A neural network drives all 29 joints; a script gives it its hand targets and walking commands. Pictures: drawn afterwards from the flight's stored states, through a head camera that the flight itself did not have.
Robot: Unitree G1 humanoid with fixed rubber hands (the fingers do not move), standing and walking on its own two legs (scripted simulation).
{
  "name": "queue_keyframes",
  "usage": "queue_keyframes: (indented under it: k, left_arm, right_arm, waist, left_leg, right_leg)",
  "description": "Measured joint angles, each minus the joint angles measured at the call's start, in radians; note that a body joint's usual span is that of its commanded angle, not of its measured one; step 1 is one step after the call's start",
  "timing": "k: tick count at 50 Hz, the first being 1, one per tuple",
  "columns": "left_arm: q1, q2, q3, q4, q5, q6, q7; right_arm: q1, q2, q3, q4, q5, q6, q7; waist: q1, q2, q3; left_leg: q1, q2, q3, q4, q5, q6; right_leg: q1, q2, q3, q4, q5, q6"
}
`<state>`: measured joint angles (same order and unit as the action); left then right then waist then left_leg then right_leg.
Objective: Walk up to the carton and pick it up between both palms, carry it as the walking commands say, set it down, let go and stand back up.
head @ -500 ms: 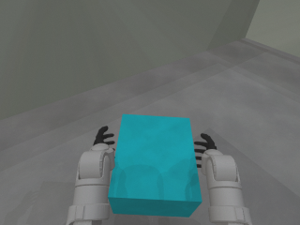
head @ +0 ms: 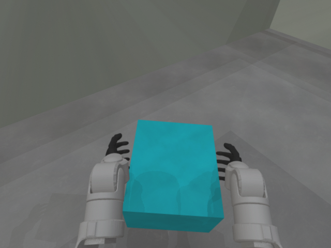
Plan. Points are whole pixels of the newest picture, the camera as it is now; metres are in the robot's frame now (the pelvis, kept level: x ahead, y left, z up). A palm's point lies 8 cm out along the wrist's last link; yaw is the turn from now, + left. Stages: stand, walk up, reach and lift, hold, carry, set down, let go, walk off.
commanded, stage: carry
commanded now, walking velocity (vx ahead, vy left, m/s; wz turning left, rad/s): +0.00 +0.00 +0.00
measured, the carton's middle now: (171, 173) +0.34 +0.00 -0.02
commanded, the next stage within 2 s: hold in 0.76 s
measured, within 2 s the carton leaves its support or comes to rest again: neither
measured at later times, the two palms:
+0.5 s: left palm (113, 166) +0.30 +0.14 +0.06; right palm (235, 178) +0.29 -0.15 +0.05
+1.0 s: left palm (113, 173) +0.29 +0.14 +0.06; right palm (241, 188) +0.27 -0.16 +0.04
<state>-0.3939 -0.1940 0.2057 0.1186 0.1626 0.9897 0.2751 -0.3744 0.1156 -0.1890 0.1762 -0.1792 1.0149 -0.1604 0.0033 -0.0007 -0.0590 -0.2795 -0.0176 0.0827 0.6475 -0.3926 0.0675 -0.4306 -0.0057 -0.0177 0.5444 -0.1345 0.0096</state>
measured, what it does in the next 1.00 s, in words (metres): stands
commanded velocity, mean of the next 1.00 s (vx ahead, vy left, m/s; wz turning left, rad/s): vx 0.00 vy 0.00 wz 0.00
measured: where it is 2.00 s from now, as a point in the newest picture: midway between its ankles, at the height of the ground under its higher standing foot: outside the picture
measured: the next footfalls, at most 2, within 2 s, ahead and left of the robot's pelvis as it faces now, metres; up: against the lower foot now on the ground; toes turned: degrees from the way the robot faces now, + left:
none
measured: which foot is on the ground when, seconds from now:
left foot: down 0.00-1.00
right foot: down 0.00-1.00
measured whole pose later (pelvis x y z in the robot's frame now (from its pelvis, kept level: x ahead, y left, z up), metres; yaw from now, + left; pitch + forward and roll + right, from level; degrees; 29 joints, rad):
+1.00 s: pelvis +0.01 -0.01 +0.01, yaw +7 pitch -7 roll -1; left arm -0.24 -0.15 0.15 0.32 0.21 0.68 0.09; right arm -0.14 0.13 -0.18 0.16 -0.26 0.81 -0.03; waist -0.10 0.06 0.00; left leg -0.04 -0.06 -0.04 0.50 -0.33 0.06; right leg -0.16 0.00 0.06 0.43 -0.14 0.03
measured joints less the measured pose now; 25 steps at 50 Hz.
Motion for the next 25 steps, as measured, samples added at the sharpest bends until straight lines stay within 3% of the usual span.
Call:
queue_keyframes:
  k: [3, 5, 7, 9, 11, 14, 16, 19, 21, 25]
  left_arm:
    - [0.021, 0.009, -0.021, -0.035, -0.027, 0.011, 0.021]
    - [0.038, 0.015, -0.027, -0.042, -0.007, 0.009, -0.011]
    - [0.059, 0.022, -0.038, -0.073, -0.018, 0.02, -0.008]
    - [0.061, 0.023, -0.023, -0.052, -0.002, 0.005, -0.037]
    - [0.069, 0.025, -0.03, -0.079, -0.032, 0.015, -0.014]
    - [0.067, 0.024, -0.017, -0.017, 0.017, -0.02, -0.076]
    - [0.082, 0.028, -0.037, -0.034, -0.008, -0.014, -0.048]
    - [0.073, 0.025, -0.019, -0.005, 0.006, -0.037, -0.069]
    - [0.085, 0.029, -0.045, -0.052, -0.024, -0.029, -0.038]
    - [0.091, 0.031, -0.044, -0.044, 0.008, -0.041, -0.08]
  right_arm:
    - [0.024, -0.009, 0.034, -0.039, 0.026, 0.013, -0.025]
    - [0.04, 0.009, 0.03, -0.048, 0.002, 0.009, -0.014]
    - [0.065, 0.019, 0.043, -0.084, 0.014, 0.02, -0.036]
    - [0.074, 0.037, 0.032, -0.076, 0.002, 0.008, -0.038]
    - [0.084, 0.039, 0.037, -0.106, 0.021, 0.02, -0.057]
    - [0.09, 0.042, 0.021, -0.055, -0.032, -0.016, 0.001]
    - [0.103, 0.032, 0.037, -0.076, -0.006, -0.005, -0.021]
    - [0.094, 0.04, 0.022, -0.052, -0.02, -0.023, -0.015]
    - [0.11, 0.036, 0.038, -0.103, 0.005, -0.013, -0.038]
    - [0.116, 0.035, 0.037, -0.092, -0.02, -0.03, -0.004]
  waist:
    - [0.002, 0.0, 0.0]
    - [0.002, 0.004, -0.013]
    - [0.004, 0.007, -0.013]
    - [0.007, 0.008, -0.009]
    - [0.011, 0.01, 0.003]
    - [0.013, 0.006, -0.012]
    - [0.012, 0.006, -0.005]
    - [0.007, 0.007, -0.009]
    - [0.006, 0.006, -0.006]
    - [0.004, 0.003, -0.026]
  left_leg:
    - [0.003, 0.0, 0.001, -0.001, -0.003, -0.002]
    - [0.001, 0.001, 0.002, -0.002, -0.006, -0.003]
    - [-0.002, 0.002, 0.003, 0.004, -0.009, -0.003]
    - [0.0, 0.001, 0.005, 0.008, -0.012, -0.006]
    - [-0.005, 0.003, 0.004, 0.018, -0.015, -0.006]
    - [-0.005, 0.002, 0.005, 0.011, -0.012, -0.007]
    - [0.003, -0.002, 0.006, 0.0, -0.005, -0.006]
    - [0.004, 0.0, 0.009, -0.011, 0.002, -0.003]
    - [0.0, 0.0, 0.009, -0.016, 0.006, -0.002]
    - [-0.012, 0.005, 0.009, -0.009, 0.001, -0.004]
  right_leg:
    - [-0.001, 0.0, 0.001, 0.007, -0.007, -0.002]
    - [-0.006, 0.001, 0.002, 0.011, -0.011, -0.002]
    - [-0.012, 0.002, 0.003, 0.02, -0.017, -0.003]
    - [-0.014, 0.002, 0.004, 0.033, -0.023, -0.005]
    - [-0.017, 0.003, 0.003, 0.039, -0.025, -0.006]
    - [-0.018, 0.002, 0.004, 0.033, -0.021, -0.008]
    - [-0.012, -0.001, 0.006, 0.027, -0.017, -0.007]
    - [-0.008, 0.001, 0.009, 0.008, -0.006, -0.003]
    - [-0.01, 0.002, 0.008, -0.001, 0.001, -0.003]
    - [-0.018, 0.006, 0.007, -0.003, 0.002, -0.005]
